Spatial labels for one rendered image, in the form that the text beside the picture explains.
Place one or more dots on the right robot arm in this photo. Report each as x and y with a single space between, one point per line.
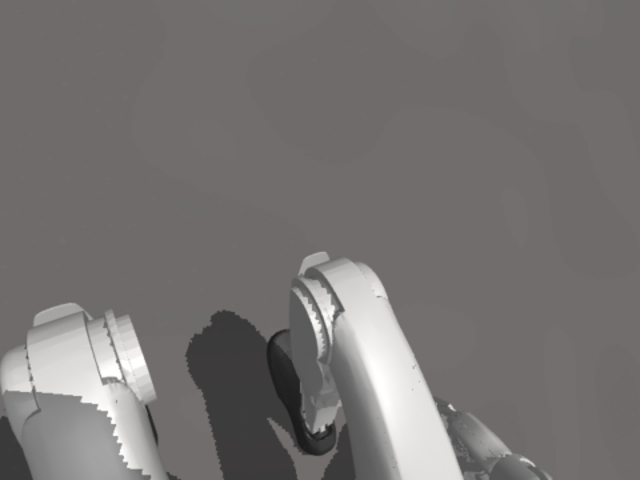
517 467

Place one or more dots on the right robot foot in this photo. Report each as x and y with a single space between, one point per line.
287 386

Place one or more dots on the right robot hand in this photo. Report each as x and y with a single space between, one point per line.
473 439

